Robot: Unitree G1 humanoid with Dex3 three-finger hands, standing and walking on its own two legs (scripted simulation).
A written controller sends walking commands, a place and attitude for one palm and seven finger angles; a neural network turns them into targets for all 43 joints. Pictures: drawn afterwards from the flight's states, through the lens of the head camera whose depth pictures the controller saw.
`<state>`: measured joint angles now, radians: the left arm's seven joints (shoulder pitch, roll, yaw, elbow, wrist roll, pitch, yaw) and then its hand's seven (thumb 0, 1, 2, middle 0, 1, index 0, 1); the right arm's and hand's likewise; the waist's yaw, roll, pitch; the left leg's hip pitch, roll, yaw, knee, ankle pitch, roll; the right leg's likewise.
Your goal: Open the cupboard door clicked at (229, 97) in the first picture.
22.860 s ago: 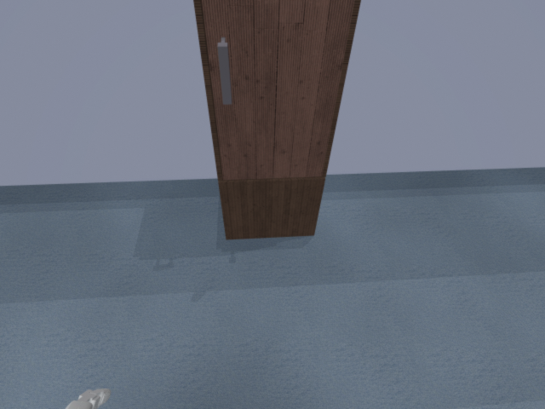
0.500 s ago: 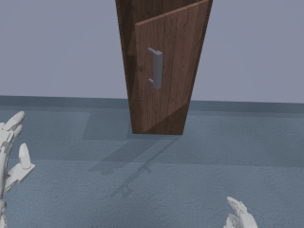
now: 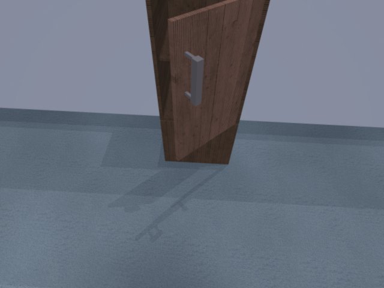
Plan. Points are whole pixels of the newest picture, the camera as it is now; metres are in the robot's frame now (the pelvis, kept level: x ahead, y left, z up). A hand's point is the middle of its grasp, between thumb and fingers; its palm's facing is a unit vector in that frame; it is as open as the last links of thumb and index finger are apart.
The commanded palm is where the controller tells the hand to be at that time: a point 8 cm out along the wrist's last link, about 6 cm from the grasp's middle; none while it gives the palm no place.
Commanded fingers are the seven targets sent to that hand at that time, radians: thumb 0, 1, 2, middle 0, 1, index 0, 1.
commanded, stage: let the arm hang, fingers relaxed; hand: left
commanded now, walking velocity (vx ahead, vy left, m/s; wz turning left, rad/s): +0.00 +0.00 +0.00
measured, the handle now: (192, 79) +0.66 +0.04 +0.05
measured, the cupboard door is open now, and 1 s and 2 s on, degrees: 43 43 43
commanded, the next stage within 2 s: look to check the result in 0.56 s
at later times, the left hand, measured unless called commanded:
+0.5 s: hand out of the picture +0.06 +0.17 -0.17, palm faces -0.01 -0.98 -0.21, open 7.3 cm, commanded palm none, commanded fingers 0.00 0.90 0.90 -0.20 -0.30 -0.20 -0.30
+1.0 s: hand out of the picture +0.03 +0.17 -0.17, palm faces +0.01 -0.98 -0.22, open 7.4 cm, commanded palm none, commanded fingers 0.00 0.90 0.90 -0.20 -0.30 -0.20 -0.30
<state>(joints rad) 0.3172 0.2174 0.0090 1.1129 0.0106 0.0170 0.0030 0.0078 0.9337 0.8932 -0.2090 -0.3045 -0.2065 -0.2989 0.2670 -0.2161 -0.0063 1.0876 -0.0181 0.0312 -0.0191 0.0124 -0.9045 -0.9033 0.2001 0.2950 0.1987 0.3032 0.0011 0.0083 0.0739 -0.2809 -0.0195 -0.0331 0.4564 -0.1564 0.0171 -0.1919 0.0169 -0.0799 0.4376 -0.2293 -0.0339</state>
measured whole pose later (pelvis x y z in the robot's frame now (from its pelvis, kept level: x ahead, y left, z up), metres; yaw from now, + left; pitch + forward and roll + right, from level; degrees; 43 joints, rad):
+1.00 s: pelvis +0.04 -0.01 +0.01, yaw -1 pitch -1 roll +0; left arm 0.26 0.16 0.01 1.16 0.00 -0.01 0.03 0.00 0.91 0.89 -0.20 -0.30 -0.20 -0.30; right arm 0.23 -0.16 0.00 1.15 -0.02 0.01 -0.04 0.01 -0.91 -0.90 0.20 0.29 0.20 0.30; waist -0.01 0.02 0.06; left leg -0.18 -0.01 -0.02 0.38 -0.18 0.00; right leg -0.10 0.03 -0.06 0.37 -0.25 -0.05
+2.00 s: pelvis +0.02 -0.05 +0.00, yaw -21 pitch +1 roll +2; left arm 0.18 0.21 0.08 0.96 0.03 0.03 0.01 0.00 0.91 0.89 -0.20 -0.30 -0.20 -0.30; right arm 0.12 -0.24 -0.07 0.95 -0.01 0.06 -0.03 0.01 -0.91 -0.90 0.20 0.30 0.20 0.30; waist 0.01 0.02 0.12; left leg -0.45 0.06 0.05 1.05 -0.48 -0.05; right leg -0.28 0.03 0.06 0.57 -0.29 -0.05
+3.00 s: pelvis +0.06 -0.09 -0.01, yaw -54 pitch +3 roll -1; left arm 0.24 0.21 0.08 0.94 0.02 0.03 -0.03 0.01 0.90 0.89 -0.21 -0.30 -0.21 -0.30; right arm 0.20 -0.21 -0.05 0.89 -0.02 -0.02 -0.02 0.01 -0.90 -0.90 0.20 0.30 0.20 0.30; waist 0.00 -0.03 0.03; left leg -0.28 0.03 0.04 0.54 -0.34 -0.01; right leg -0.36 0.10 0.12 0.67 -0.41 -0.03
